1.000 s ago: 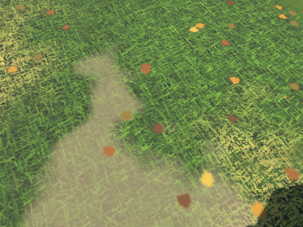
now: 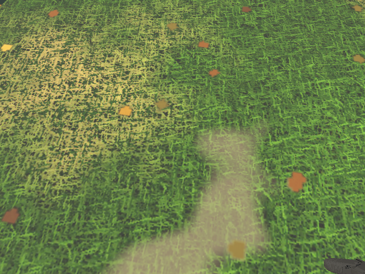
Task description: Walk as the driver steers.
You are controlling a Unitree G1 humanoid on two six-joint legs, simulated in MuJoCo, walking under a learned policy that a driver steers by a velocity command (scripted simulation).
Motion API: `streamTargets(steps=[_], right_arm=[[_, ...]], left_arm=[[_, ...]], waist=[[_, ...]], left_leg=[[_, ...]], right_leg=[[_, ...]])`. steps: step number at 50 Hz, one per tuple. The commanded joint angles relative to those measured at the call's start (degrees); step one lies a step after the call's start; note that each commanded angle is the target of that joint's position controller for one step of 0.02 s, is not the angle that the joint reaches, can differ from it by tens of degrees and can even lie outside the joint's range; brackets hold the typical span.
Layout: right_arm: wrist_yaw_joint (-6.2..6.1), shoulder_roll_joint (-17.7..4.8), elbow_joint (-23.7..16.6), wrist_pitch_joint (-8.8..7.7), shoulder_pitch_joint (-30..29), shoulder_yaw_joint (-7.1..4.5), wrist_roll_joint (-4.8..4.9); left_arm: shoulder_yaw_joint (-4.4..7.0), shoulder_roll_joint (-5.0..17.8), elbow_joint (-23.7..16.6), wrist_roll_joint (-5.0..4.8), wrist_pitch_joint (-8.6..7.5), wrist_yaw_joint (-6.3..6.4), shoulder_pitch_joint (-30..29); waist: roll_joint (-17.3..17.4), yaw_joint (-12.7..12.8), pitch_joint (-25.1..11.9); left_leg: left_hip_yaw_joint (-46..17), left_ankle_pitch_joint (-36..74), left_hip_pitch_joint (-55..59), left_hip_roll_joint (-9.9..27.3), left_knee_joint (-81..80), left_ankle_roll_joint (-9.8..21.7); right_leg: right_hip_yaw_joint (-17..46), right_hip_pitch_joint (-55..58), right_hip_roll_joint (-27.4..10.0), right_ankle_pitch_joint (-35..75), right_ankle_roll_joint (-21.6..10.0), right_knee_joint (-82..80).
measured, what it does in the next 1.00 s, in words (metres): walks ahead, turning left: right foot, then left foot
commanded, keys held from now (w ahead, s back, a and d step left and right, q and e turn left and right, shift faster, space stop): q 1.00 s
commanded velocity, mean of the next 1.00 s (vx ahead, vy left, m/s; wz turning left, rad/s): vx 0.10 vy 0.00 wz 0.60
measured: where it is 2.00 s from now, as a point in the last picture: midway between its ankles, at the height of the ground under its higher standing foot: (105, 270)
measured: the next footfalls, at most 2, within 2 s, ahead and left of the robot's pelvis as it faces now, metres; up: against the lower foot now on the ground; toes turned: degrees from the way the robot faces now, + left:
right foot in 0.46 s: +0.32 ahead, -0.09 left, +0.00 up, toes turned +22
left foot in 0.86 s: +0.16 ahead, +0.13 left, +0.00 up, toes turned +33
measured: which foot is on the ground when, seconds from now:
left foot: down 0.00-0.46, up 0.48-0.84, down 0.86-1.00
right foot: up 0.00-0.44, down 0.46-0.86, up 0.88-1.00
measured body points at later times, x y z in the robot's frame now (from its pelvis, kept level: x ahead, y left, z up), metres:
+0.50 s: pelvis +0.18 -0.01 +0.01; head +0.21 +0.00 +0.46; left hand +0.29 +0.30 -0.07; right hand +0.40 -0.25 -0.08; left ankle +0.10 +0.08 -0.70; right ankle +0.29 -0.10 -0.72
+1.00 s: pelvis +0.17 +0.03 +0.03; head +0.18 +0.08 +0.47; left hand +0.13 +0.36 -0.09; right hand +0.45 -0.13 -0.05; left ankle +0.13 +0.11 -0.71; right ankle +0.26 -0.10 -0.64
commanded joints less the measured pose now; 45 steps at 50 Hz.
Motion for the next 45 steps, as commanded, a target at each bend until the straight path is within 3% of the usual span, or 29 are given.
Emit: streamTargets(steps=[1,2,3,4,5,8,12,15,18,21,22,23,24,25,26,27,29,31,33,36,39,42,43,44,45], right_arm=[[-0.89,-15.3,-1.8,-0.72,17.3,-4.37,-0.90],[-0.68,-12.1,-1.7,-1.46,15.2,-3.35,-1.40],[-0.58,-10.3,-1.6,-1.88,12.1,-2.92,-0.72],[-0.95,-8.1,-2.1,-1.76,8.8,-2.35,-0.13],[-1.22,-8.1,-2.9,-1.63,7.1,-2.14,-0.86],[-2.00,-10.3,-3.1,-1.57,6.7,-2.81,-1.45],[-3.68,-10.8,-2.5,0.09,7.8,-2.96,-0.19],[-4.44,-10.7,-2.4,1.40,8.8,-2.92,-0.14],[-4.57,-10.5,-2.5,2.21,9.1,-2.80,-0.31],[-4.73,-9.8,-3.7,2.50,6.6,-2.45,0.00],[-4.81,-9.1,-4.4,2.46,5.5,-2.14,0.05],[-4.79,-6.1,-5.5,2.22,6.8,-1.21,-0.93],[-4.85,-4.4,-5.8,2.07,13.5,-0.80,-0.68],[-4.57,-9.9,-4.7,1.94,15.9,-1.96,-1.09],[-4.42,-12.9,-3.7,2.45,14.0,-3.10,-0.43],[-4.60,-12.6,-3.1,3.32,12.5,-3.34,-0.10],[-4.49,-10.1,-3.8,4.66,10.8,-2.85,0.14],[-4.23,-7.2,-4.9,4.90,9.6,-2.01,0.39],[-4.05,-6.4,-6.0,4.75,7.7,-1.60,0.10],[-3.33,-6.2,-7.0,4.58,6.4,-1.27,-0.21],[-2.46,-7.3,-7.3,4.84,6.7,-1.70,-0.17],[-1.89,-7.4,-5.7,4.92,11.0,-2.44,-0.40],[-2.27,-9.0,-5.2,4.81,12.9,-3.13,-0.63],[-3.38,-15.6,-6.1,4.55,14.1,-4.60,-0.93],[-2.99,-18.1,-7.6,3.39,13.3,-4.65,-2.82]], left_arm=[[-0.10,6.6,-8.6,-0.10,-4.43,-0.93,-3.0],[0.17,7.8,-10.1,-1.76,-4.92,-1.10,-7.1],[0.01,6.9,-9.6,-0.83,-4.78,-0.58,-6.7],[0.48,7.6,-8.9,0.70,-4.14,0.09,-6.5],[0.76,8.0,-8.9,1.11,-3.21,0.21,-6.0],[0.36,5.6,-9.6,1.61,-1.18,0.56,-4.8],[-0.50,4.0,-11.2,1.65,-0.35,0.52,-9.7],[-0.72,4.1,-12.6,1.07,-0.06,-0.10,-14.3],[-0.41,5.1,-13.7,0.90,-0.17,-0.52,-16.6],[0.39,6.2,-13.7,0.85,-1.06,-0.82,-14.0],[0.71,6.9,-13.4,1.15,-1.51,-0.72,-11.9],[1.52,10.5,-13.7,2.18,-1.56,-0.21,-9.4],[1.96,13.0,-13.3,3.65,-0.60,0.11,-9.2],[1.51,9.5,-13.2,2.41,-0.17,0.03,-7.1],[0.64,6.6,-14.2,1.86,0.03,0.16,-8.4],[0.28,5.3,-14.6,1.77,0.51,0.23,-10.2],[0.09,5.5,-14.9,1.47,1.51,0.59,-12.8],[0.47,6.4,-14.6,1.98,2.20,0.94,-12.8],[0.89,7.3,-14.4,1.95,2.55,1.20,-12.2],[1.57,9.0,-14.3,1.48,2.89,1.01,-12.6],[1.96,10.1,-13.8,0.70,3.08,0.63,-12.3],[1.95,9.7,-12.9,-0.62,3.33,0.56,-12.5],[1.54,7.6,-11.6,-0.50,3.46,0.34,-9.7],[0.33,3.6,-12.9,2.01,3.50,-0.13,-8.7],[0.78,5.2,-16.1,2.08,3.13,0.55,-14.8]], waist=[[8.8,-8.8,-25.2],[5.6,-8.3,-18.8],[-0.1,-5.4,-12.9],[-0.8,-3.6,-10.5],[0.5,-2.1,-9.1],[0.6,-0.1,-9.4],[3.4,-1.6,-10.8],[4.9,-3.3,-10.6],[6.3,-4.1,-9.5],[8.3,-1.8,-8.9],[7.7,-0.4,-9.3],[1.1,-1.0,-13.4],[-14.6,-5.0,-14.7],[-14.9,-3.9,-16.6],[-9.7,-2.9,-14.0],[-6.7,-3.2,-11.9],[-6.8,-3.6,-8.6],[-9.1,-3.1,-7.7],[-10.5,-2.0,-9.0],[-11.0,-1.3,-10.7],[-11.6,-1.4,-10.3],[-9.9,-4.0,-9.8],[-5.2,-4.3,-8.8],[13.1,-2.4,-7.9],[16.3,-5.3,-7.8]], left_leg=[[-46.9,11.4,50.7,20.9,-18.4,18.9],[-36.6,20.8,45.3,19.0,-16.6,16.4],[-28.6,26.7,36.4,15.8,-15.8,13.5],[-23.5,28.2,29.6,13.4,-16.3,11.3],[-22.0,31.5,23.6,12.5,-17.4,10.8],[-18.3,39.9,17.0,10.4,-18.3,11.0],[-16.3,36.2,16.8,7.1,-16.1,7.9],[-19.1,28.8,17.6,6.8,-14.6,6.0],[-24.1,23.4,19.6,7.2,-11.9,5.4],[-29.0,18.2,21.0,5.8,-8.0,3.5],[-28.5,14.9,19.1,3.6,-5.1,1.6],[-24.2,3.7,13.6,-0.3,4.4,-1.3],[-15.4,-29.0,-0.4,-9.2,16.1,-5.3],[-13.7,-32.6,-4.8,-5.6,27.9,-8.0],[-13.5,-28.3,-5.9,-3.7,33.7,-9.4],[-12.1,-24.4,-6.5,-2.4,35.6,-10.4],[-10.1,-19.1,-5.1,-0.8,34.2,-11.3],[-6.6,-16.5,-2.7,-0.7,28.6,-11.5],[-5.4,-15.9,-1.4,0.5,23.0,-11.4],[-4.0,-13.5,4.0,2.1,14.4,-10.3],[-2.1,-11.9,7.9,2.0,7.2,-8.5],[0.4,-3.5,17.1,-0.4,-7.0,-4.6],[-3.5,2.0,22.9,0.6,-12.5,-2.3],[-24.4,19.0,30.4,15.5,-16.3,3.6],[-34.8,20.7,24.2,22.4,-18.5,13.5]], right_leg=[[17.5,-40.9,7.1,-8.9,-0.9,42.4],[17.3,-42.6,4.9,-5.2,-2.1,41.2],[17.1,-40.9,2.3,-1.1,-2.2,35.5],[16.9,-37.8,0.4,1.1,-2.0,30.3],[17.0,-33.7,0.0,2.5,-1.8,28.6],[15.9,-29.9,2.0,6.1,0.0,21.5],[15.9,-29.2,4.9,16.2,1.5,8.8],[16.8,-28.1,6.7,20.0,1.6,1.4],[18.0,-27.2,8.2,16.7,1.1,-4.0],[18.2,-21.5,8.8,17.7,-0.9,-14.0],[18.4,-15.5,6.8,26.1,-2.4,-19.8],[26.1,-5.0,-3.6,40.2,-6.4,-19.2],[41.1,5.0,-16.0,57.8,-17.8,-18.6],[47.4,5.4,-20.3,55.1,-22.1,-19.1],[40.2,3.0,-16.9,51.0,-20.5,-18.3],[33.6,0.3,-12.8,46.1,-17.7,-18.4],[26.9,-5.7,-9.0,37.7,-15.6,-20.9],[21.7,-7.7,-6.6,35.4,-15.5,-23.0],[19.9,-6.0,-7.9,36.3,-16.4,-23.2],[17.5,-6.1,-9.7,34.9,-16.6,-23.4],[16.3,-6.5,-11.0,30.3,-15.7,-22.9],[12.9,-10.1,-9.7,23.1,-11.1,-17.4],[9.5,-15.7,-7.3,16.5,-6.8,-11.3],[2.9,-30.4,0.5,-2.9,-0.4,6.9],[11.1,-37.7,6.3,-12.7,0.7,18.7]])
Velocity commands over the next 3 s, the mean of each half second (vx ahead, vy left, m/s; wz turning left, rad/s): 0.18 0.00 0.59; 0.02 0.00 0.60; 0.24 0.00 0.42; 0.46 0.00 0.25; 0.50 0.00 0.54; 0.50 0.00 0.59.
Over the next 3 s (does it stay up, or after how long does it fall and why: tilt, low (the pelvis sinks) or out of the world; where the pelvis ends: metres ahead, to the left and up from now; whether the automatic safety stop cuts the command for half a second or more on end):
stays up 0.57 0.79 0.03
